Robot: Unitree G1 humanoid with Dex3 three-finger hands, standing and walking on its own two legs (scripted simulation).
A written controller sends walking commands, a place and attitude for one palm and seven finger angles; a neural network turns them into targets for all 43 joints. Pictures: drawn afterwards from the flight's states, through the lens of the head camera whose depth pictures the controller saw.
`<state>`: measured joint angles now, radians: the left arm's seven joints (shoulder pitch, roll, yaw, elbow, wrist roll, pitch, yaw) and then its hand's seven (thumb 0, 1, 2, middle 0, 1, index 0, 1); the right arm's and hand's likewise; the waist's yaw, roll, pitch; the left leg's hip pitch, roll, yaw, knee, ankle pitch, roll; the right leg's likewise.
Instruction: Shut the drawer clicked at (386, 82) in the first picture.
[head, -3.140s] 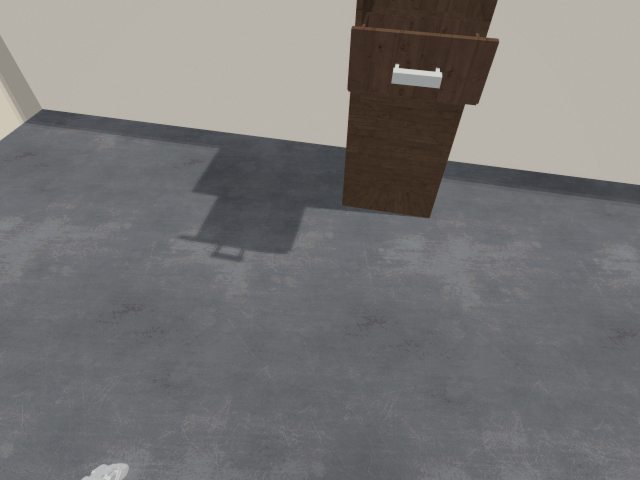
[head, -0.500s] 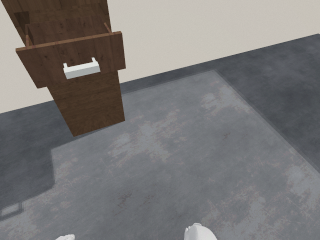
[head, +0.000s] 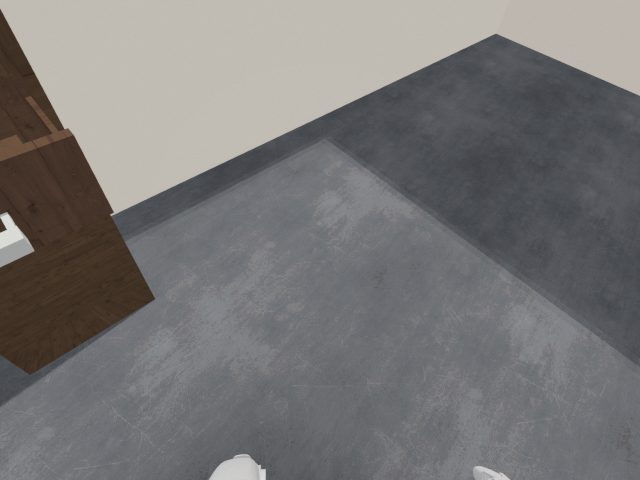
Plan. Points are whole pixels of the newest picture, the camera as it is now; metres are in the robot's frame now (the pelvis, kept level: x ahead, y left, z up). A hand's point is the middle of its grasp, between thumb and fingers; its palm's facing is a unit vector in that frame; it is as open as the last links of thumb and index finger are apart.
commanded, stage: walk to a spot facing it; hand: left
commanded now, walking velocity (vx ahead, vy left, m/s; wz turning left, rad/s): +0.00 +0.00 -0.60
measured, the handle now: out of the picture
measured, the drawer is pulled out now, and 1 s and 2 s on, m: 0.30 0.30 0.30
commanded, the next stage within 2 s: turn to face it in 0.20 s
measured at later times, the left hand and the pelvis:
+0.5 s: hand (215, 411) +0.23 +0.17 -0.16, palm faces -0.24 -0.94 -0.23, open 7.4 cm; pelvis +0.08 +0.01 +0.00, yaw -13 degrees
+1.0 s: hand out of the picture +0.13 +0.23 -0.17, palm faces +0.10 -0.96 -0.25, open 7.3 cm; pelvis +0.06 +0.01 +0.00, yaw +3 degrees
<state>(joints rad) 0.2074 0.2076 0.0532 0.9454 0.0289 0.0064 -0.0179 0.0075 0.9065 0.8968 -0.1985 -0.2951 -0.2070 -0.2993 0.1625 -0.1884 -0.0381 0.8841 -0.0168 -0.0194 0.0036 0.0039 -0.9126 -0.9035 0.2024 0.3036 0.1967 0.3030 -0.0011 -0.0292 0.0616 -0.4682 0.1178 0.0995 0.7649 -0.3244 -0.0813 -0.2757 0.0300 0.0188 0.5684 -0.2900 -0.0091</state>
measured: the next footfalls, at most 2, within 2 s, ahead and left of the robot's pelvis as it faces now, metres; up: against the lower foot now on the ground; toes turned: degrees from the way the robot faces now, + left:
left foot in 0.04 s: +0.13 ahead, +0.13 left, +0.00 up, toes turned +7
right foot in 0.50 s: +0.11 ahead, -0.12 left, +0.00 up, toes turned -20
